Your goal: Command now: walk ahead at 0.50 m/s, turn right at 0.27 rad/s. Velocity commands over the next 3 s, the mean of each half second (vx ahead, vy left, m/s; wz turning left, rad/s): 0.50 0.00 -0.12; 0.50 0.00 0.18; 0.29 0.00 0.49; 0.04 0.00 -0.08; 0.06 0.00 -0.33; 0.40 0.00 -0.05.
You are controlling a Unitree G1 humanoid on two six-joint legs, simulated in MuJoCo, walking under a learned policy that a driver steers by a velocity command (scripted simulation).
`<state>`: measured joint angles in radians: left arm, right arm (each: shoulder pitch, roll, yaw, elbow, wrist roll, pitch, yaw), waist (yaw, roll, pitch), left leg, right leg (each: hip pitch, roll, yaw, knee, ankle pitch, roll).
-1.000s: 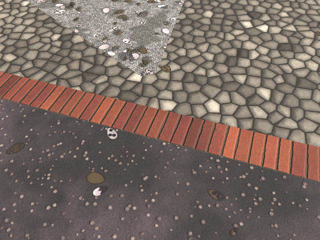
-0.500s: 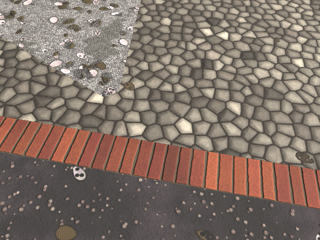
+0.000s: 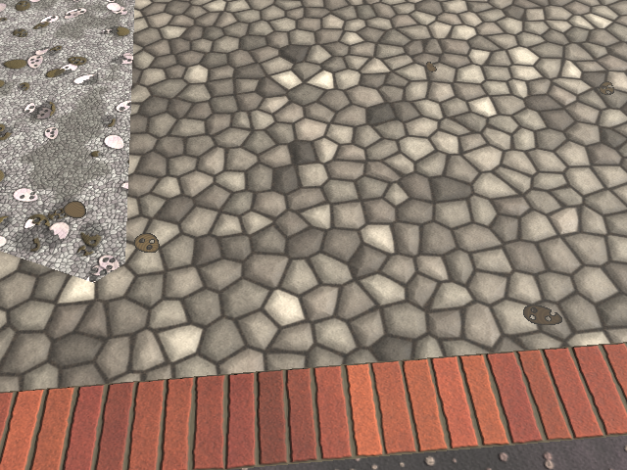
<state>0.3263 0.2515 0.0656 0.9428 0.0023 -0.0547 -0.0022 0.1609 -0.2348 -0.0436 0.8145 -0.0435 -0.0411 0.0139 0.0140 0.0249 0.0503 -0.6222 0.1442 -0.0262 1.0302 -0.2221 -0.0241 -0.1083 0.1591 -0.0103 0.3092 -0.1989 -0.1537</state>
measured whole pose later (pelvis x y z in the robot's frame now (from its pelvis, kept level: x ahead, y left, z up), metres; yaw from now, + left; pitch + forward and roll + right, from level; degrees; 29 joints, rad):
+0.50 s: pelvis +0.28 +0.06 +0.00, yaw -3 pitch -1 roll +0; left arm 0.27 0.26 0.04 0.88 0.03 -0.04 -0.02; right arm 0.33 -0.23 -0.04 0.91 -0.01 -0.07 0.01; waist 0.00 -0.04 0.04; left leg -0.18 -0.07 0.08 0.36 -0.17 0.09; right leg -0.49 -0.03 0.04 1.12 -0.28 -0.07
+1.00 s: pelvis +0.52 +0.00 +0.00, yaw +5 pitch -1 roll +0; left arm 0.22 0.23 0.04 0.83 0.02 -0.08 -0.01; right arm 0.35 -0.27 -0.07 0.92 -0.01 -0.01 0.00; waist -0.02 0.03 0.05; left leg -0.40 0.02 -0.02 1.11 -0.33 0.07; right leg -0.23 0.02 -0.12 0.42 -0.18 -0.07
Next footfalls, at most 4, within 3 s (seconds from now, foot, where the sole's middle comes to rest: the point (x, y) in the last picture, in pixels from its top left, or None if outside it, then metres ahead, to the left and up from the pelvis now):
0.28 left None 0.34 0.13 -0.78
0.84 right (371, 414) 0.60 -0.07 -0.78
1.54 left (251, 337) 0.87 0.23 -0.93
2.02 right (330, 338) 0.87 0.02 -0.93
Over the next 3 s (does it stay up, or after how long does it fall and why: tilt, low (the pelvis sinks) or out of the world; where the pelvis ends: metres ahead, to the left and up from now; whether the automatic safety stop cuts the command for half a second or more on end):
stays up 1.06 0.13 -0.17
